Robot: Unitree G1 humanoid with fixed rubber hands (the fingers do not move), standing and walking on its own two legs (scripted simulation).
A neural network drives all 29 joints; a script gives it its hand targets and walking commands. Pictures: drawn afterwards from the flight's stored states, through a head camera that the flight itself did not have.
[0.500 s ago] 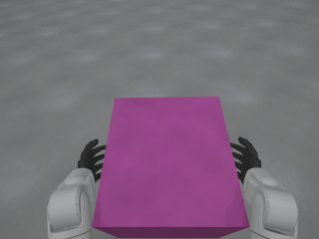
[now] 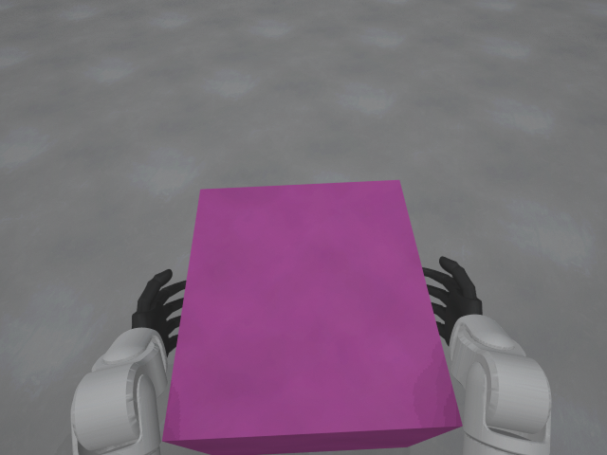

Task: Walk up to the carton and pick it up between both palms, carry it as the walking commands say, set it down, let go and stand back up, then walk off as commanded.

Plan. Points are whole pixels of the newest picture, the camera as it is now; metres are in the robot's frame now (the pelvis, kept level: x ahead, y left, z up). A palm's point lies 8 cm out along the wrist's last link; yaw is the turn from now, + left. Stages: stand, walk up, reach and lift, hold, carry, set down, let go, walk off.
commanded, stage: carry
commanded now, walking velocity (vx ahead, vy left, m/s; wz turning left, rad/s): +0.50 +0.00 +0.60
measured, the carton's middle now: (306, 321) +0.29 +0.00 +0.01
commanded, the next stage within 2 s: none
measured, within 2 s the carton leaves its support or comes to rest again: neither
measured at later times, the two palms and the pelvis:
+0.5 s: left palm (168, 180) +0.48 +0.20 +0.10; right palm (375, 134) +0.60 -0.13 +0.09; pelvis +0.31 -0.04 +0.01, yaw +21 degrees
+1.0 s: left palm (109, 117) +0.70 +0.38 +0.07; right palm (262, 65) +0.90 +0.08 +0.07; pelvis +0.60 +0.09 +0.01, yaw +32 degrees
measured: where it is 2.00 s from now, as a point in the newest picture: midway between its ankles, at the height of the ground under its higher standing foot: (244, 277)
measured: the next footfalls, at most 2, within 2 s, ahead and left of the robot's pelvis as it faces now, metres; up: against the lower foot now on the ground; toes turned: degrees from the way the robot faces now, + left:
right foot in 0.42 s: +0.43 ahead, -0.12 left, +0.00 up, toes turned +9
left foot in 0.90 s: +0.63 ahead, +0.18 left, +0.00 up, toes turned +42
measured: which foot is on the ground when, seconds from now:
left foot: down 0.00-0.42, up 0.44-0.88, down 0.90-1.00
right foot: up 0.00-0.40, down 0.42-0.88, up 0.90-1.00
